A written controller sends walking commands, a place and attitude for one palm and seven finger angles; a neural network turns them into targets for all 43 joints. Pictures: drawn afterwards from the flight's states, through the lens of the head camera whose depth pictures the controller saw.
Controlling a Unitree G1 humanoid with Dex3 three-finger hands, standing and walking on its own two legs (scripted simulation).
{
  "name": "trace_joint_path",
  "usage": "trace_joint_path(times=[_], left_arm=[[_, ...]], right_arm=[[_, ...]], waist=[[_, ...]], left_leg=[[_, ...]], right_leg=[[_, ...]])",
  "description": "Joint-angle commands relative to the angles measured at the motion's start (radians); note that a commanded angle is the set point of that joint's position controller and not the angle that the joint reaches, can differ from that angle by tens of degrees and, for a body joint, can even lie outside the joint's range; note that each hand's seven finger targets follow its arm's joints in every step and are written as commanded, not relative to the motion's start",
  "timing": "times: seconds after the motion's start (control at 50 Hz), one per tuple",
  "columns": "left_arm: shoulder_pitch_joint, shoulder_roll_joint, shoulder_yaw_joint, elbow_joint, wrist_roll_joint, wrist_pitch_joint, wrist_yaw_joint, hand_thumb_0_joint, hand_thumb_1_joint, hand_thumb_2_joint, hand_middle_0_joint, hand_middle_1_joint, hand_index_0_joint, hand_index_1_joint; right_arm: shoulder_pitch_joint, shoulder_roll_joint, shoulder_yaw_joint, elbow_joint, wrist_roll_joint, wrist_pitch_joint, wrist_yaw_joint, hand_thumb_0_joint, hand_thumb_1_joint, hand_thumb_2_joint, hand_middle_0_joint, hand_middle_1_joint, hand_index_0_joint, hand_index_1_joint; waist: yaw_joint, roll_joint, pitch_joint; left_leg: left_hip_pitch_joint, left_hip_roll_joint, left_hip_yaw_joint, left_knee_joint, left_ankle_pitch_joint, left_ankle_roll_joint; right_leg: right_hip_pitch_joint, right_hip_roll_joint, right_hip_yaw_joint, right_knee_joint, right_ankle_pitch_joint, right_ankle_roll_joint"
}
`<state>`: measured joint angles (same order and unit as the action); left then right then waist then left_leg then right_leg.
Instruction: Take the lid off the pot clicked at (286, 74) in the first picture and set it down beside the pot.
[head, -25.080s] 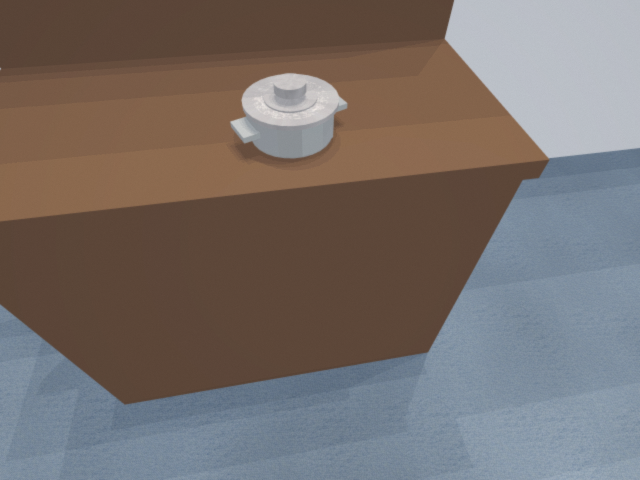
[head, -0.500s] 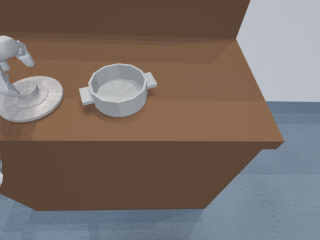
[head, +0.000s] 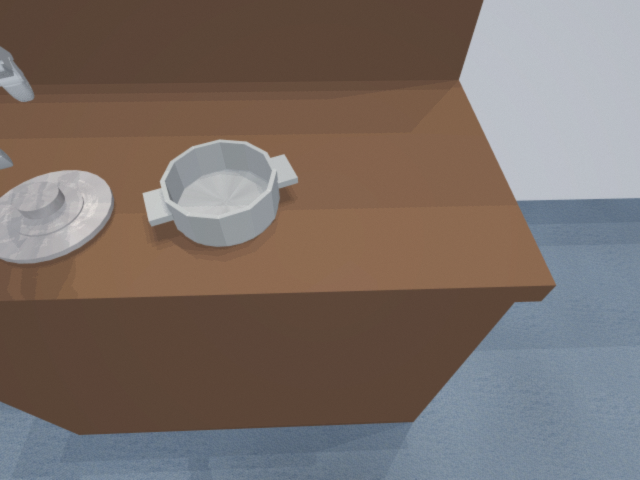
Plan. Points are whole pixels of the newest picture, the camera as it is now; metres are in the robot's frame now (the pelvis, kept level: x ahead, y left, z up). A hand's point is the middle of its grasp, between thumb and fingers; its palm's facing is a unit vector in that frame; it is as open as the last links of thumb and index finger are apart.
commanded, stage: raise the empty hand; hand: left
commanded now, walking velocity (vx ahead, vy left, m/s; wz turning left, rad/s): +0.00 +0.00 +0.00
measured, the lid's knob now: (39, 200) +0.45 +0.35 +0.11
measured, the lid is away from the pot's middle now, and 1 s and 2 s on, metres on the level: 0.23 0.23 0.23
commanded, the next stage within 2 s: draw the hand back to the body in 0.40 s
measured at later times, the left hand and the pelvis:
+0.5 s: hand out of the picture +0.44 +0.34 +0.27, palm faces -0.20 -0.11 -0.97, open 11.0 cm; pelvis +0.01 -0.02 +0.00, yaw +0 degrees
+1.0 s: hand out of the picture +0.39 +0.32 +0.25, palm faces -0.14 -0.05 -0.99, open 11.0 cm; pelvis +0.00 -0.01 +0.00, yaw +1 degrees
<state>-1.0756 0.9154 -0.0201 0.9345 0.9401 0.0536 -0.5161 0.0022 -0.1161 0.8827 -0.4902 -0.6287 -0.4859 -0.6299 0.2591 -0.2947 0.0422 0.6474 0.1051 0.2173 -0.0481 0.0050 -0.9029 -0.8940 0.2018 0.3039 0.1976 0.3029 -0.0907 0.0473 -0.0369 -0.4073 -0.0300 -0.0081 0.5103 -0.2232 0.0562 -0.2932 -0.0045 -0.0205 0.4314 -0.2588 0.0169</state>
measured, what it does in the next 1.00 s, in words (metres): stands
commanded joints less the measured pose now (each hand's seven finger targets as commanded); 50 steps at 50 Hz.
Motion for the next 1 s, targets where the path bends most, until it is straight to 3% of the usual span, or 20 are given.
trace_joint_path(times=[0.0, 0.1, 0.14, 0.2, 0.22, 0.28, 0.32, 0.36, 0.44, 0.5, 0.52, 0.6, 0.64, 0.72, 0.76, 0.8, 0.9, 0.92, 0.96, 0.98], left_arm=[[-0.487, 0.284, 0.038, -0.196, 0.003, 0.018, 0.032, 0.000, -0.128, 0.887, -0.471, -0.627, -0.471, -0.627], [-0.527, 0.267, 0.013, -0.161, 0.015, 0.034, 0.025, 0.000, -0.128, 0.887, -0.471, -0.627, -0.471, -0.627], [-0.546, 0.311, 0.037, -0.113, 0.028, 0.035, 0.023, 0.000, -0.128, 0.887, -0.471, -0.627, -0.471, -0.627], [-0.598, 0.313, 0.027, -0.209, 0.026, 0.032, 0.022, 0.000, -0.128, 0.887, -0.471, -0.627, -0.471, -0.627], [-0.589, 0.370, 0.078, -0.212, 0.038, 0.032, 0.026, 0.000, -0.128, 0.887, -0.471, -0.627, -0.471, -0.627], [-0.533, 0.304, 0.021, -0.062, 0.036, 0.047, 0.006, 0.000, -0.128, 0.887, -0.471, -0.627, -0.471, -0.627], [-0.536, 0.279, -0.009, -0.058, 0.035, 0.052, -0.002, 0.000, -0.128, 0.887, -0.471, -0.627, -0.471, -0.627], [-0.579, 0.287, -0.008, -0.111, 0.042, 0.049, 0.001, 0.000, -0.128, 0.887, -0.471, -0.627, -0.471, -0.627], [-0.568, 0.363, 0.064, -0.171, 0.049, 0.040, 0.008, 0.000, -0.128, 0.887, -0.471, -0.627, -0.471, -0.627], [-0.507, 0.308, 0.032, -0.135, 0.030, 0.045, -0.005, 0.000, -0.128, 0.887, -0.471, -0.627, -0.471, -0.627], [-0.492, 0.350, 0.069, -0.185, 0.030, 0.046, 0.000, 0.000, -0.128, 0.887, -0.471, -0.627, -0.471, -0.627], [-0.375, 0.356, 0.119, -0.324, 0.002, 0.052, 0.001, 0.000, -0.128, 0.887, -0.471, -0.627, -0.471, -0.627], [-0.290, 0.408, 0.185, -0.340, -0.006, 0.054, -0.001, 0.000, -0.128, 0.887, -0.471, -0.627, -0.471, -0.627], [-0.283, 0.369, 0.165, -0.456, -0.033, 0.073, -0.014, 0.000, -0.128, 0.887, -0.471, -0.627, -0.471, -0.627], [-0.254, 0.423, 0.224, -0.494, -0.037, 0.076, -0.012, 0.000, -0.128, 0.887, -0.471, -0.627, -0.471, -0.627], [-0.232, 0.364, 0.185, -0.523, -0.054, 0.081, -0.016, 0.000, -0.128, 0.887, -0.471, -0.627, -0.471, -0.627], [-0.172, 0.283, 0.141, -0.568, -0.078, 0.099, -0.021, 0.000, -0.128, 0.887, -0.471, -0.627, -0.471, -0.627], [-0.196, 0.317, 0.170, -0.627, -0.072, 0.097, -0.016, 0.000, -0.128, 0.887, -0.471, -0.627, -0.471, -0.627], [-0.169, 0.306, 0.173, -0.634, -0.077, 0.099, -0.016, 0.000, -0.128, 0.887, -0.471, -0.627, -0.471, -0.627], [-0.257, 0.098, 0.394, -0.701, -0.707, -0.022, 0.187, 0.000, -0.128, 0.887, -0.471, -0.627, -0.471, -0.627]], right_arm=[[-0.023, -0.166, -0.053, -0.106, -0.004, -0.028, -0.011, 0.000, -0.900, -0.900, 0.200, 0.300, 0.200, 0.300], [-0.020, -0.163, -0.050, -0.095, -0.006, -0.036, -0.016, 0.000, -0.900, -0.900, 0.200, 0.300, 0.200, 0.300], [-0.014, -0.164, -0.043, -0.085, -0.009, -0.033, -0.018, 0.000, -0.900, -0.900, 0.200, 0.300, 0.200, 0.300], [-0.033, -0.161, -0.044, -0.101, -0.008, -0.041, -0.015, 0.000, -0.900, -0.900, 0.200, 0.300, 0.200, 0.300], [-0.023, -0.160, -0.045, -0.098, -0.013, -0.041, -0.014, 0.000, -0.900, -0.900, 0.200, 0.300, 0.200, 0.300], [-0.031, -0.160, -0.038, -0.090, -0.008, -0.030, -0.015, 0.000, -0.900, -0.900, 0.200, 0.300, 0.200, 0.300], [-0.031, -0.165, -0.038, -0.092, -0.005, -0.025, -0.010, 0.000, -0.900, -0.900, 0.200, 0.300, 0.200, 0.300], [-0.029, -0.162, -0.041, -0.097, -0.007, -0.027, -0.008, 0.000, -0.900, -0.900, 0.200, 0.300, 0.200, 0.300], [-0.026, -0.160, -0.044, -0.102, -0.009, -0.029, -0.008, 0.000, -0.900, -0.900, 0.200, 0.300, 0.200, 0.300], [-0.028, -0.163, -0.047, -0.103, -0.004, -0.030, -0.005, 0.000, -0.900, -0.900, 0.200, 0.300, 0.200, 0.300], [-0.029, -0.163, -0.047, -0.113, -0.004, -0.026, -0.001, 0.000, -0.900, -0.900, 0.200, 0.300, 0.200, 0.300], [-0.058, -0.159, -0.052, -0.143, -0.001, -0.032, 0.008, 0.000, -0.900, -0.900, 0.200, 0.300, 0.200, 0.300], [-0.072, -0.157, -0.050, -0.153, -0.003, -0.030, 0.010, 0.000, -0.900, -0.900, 0.200, 0.300, 0.200, 0.300], [-0.097, -0.153, -0.052, -0.173, 0.002, -0.020, 0.013, 0.000, -0.900, -0.900, 0.200, 0.300, 0.200, 0.300], [-0.109, -0.153, -0.050, -0.180, -0.001, -0.025, 0.010, 0.000, -0.900, -0.900, 0.200, 0.300, 0.200, 0.300], [-0.128, -0.152, -0.050, -0.184, 0.002, -0.027, 0.010, 0.000, -0.900, -0.900, 0.200, 0.300, 0.200, 0.300], [-0.158, -0.145, -0.046, -0.187, 0.004, -0.032, 0.011, 0.000, -0.900, -0.900, 0.200, 0.300, 0.200, 0.300], [-0.159, -0.141, -0.044, -0.192, 0.002, -0.033, 0.012, 0.000, -0.900, -0.900, 0.200, 0.300, 0.200, 0.300], [-0.180, -0.134, -0.039, -0.192, -0.001, -0.040, 0.007, 0.000, -0.900, -0.900, 0.200, 0.300, 0.200, 0.300], [-0.008, -0.069, -0.043, -0.244, 0.001, -0.122, 0.008, 0.000, -0.900, -0.900, 0.200, 0.300, 0.200, 0.300]], waist=[[-0.002, 0.100, -0.340], [-0.009, 0.084, -0.332], [-0.005, 0.036, -0.319], [0.003, 0.109, -0.397], [0.012, 0.102, -0.413], [-0.004, 0.028, -0.291], [-0.008, 0.023, -0.271], [-0.005, 0.058, -0.317], [0.008, 0.074, -0.396], [0.005, 0.055, -0.337], [0.017, 0.055, -0.369], [0.037, 0.088, -0.406], [0.051, 0.056, -0.391], [0.047, 0.062, -0.367], [0.063, 0.064, -0.386], [0.054, 0.107, -0.367], [0.052, 0.088, -0.311], [0.065, 0.085, -0.345], [0.071, 0.069, -0.339], [0.041, 0.008, -0.260]], left_leg=[[0.330, 0.004, -0.030, -0.028, 0.370, 0.021], [0.330, -0.003, -0.024, -0.033, 0.335, 0.024], [0.278, -0.005, -0.011, -0.046, 0.275, 0.026], [0.333, -0.007, -0.015, -0.035, 0.377, 0.028], [0.332, -0.004, -0.014, -0.034, 0.401, 0.029], [0.248, -0.005, 0.009, -0.048, 0.299, 0.024], [0.235, 0.000, 0.011, -0.059, 0.271, 0.022], [0.266, -0.004, 0.008, -0.053, 0.303, 0.027], [0.306, -0.003, 0.004, -0.034, 0.406, 0.035], [0.291, -0.001, 0.006, -0.037, 0.403, 0.033], [0.293, 0.001, 0.005, -0.038, 0.416, 0.033], [0.350, 0.007, -0.011, -0.015, 0.551, 0.038], [0.320, 0.004, -0.006, -0.010, 0.534, 0.038], [0.328, 0.004, -0.012, -0.023, 0.485, 0.038], [0.325, -0.002, -0.015, -0.021, 0.482, 0.040], [0.343, 0.002, -0.021, -0.024, 0.486, 0.035], [0.355, 0.006, -0.034, -0.043, 0.424, 0.029], [0.357, 0.004, -0.038, -0.049, 0.402, 0.028], [0.350, -0.002, -0.038, -0.051, 0.387, 0.029], [0.487, 0.054, -0.039, -0.076, 0.240, 0.011]], right_leg=[[-0.003, 0.064, -0.032, -0.038, 0.225, -0.061], [0.004, 0.063, -0.028, -0.047, 0.230, -0.061], [0.044, 0.057, -0.025, -0.045, 0.237, -0.056], [0.076, 0.053, -0.016, -0.038, 0.291, -0.060], [0.095, 0.053, -0.013, -0.033, 0.306, -0.056], [0.071, 0.049, -0.021, -0.045, 0.284, -0.050], [0.067, 0.046, -0.022, -0.047, 0.268, -0.050], [0.077, 0.047, -0.017, -0.043, 0.284, -0.052], [0.115, 0.048, -0.009, -0.031, 0.339, -0.049], [0.094, 0.048, -0.017, -0.039, 0.343, -0.050], [0.114, 0.046, -0.013, -0.028, 0.342, -0.046], [0.113, 0.048, -0.016, -0.020, 0.373, -0.049], [0.129, 0.045, -0.014, -0.009, 0.381, -0.042], [0.104, 0.044, -0.021, -0.022, 0.330, -0.042], [0.125, 0.043, -0.017, -0.015, 0.338, -0.043], [0.094, 0.044, -0.026, -0.024, 0.309, -0.049], [0.050, 0.048, -0.038, -0.042, 0.245, -0.052], [0.072, 0.046, -0.034, -0.036, 0.237, -0.050], [0.076, 0.045, -0.035, -0.037, 0.239, -0.052], [-0.009, 0.040, -0.040, -0.070, 0.159, -0.078]])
